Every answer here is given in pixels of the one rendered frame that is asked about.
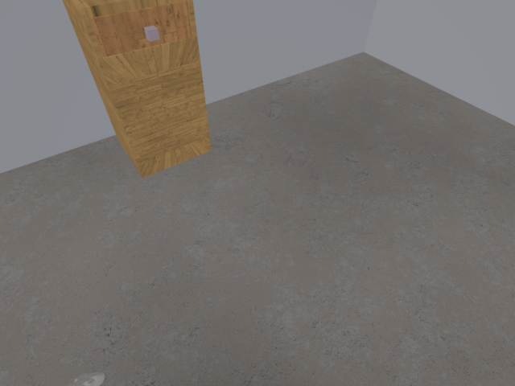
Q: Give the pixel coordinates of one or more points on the drawer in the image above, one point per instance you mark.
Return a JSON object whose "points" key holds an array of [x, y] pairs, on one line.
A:
{"points": [[122, 32]]}

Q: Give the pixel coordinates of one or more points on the handle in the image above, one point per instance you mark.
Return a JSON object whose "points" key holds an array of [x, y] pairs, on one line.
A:
{"points": [[152, 33]]}

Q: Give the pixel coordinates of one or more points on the cabinet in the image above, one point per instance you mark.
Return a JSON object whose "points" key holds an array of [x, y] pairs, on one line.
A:
{"points": [[154, 96]]}

